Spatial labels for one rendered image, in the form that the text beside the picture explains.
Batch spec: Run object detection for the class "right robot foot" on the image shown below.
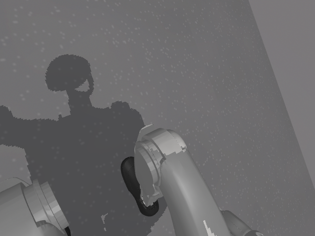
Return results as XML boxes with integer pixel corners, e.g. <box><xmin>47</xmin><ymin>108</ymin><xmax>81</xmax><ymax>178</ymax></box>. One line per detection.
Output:
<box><xmin>121</xmin><ymin>157</ymin><xmax>159</xmax><ymax>216</ymax></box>

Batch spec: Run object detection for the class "right robot hand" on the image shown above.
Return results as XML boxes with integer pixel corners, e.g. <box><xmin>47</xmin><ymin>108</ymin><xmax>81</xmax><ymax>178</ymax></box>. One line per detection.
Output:
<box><xmin>219</xmin><ymin>207</ymin><xmax>252</xmax><ymax>236</ymax></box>

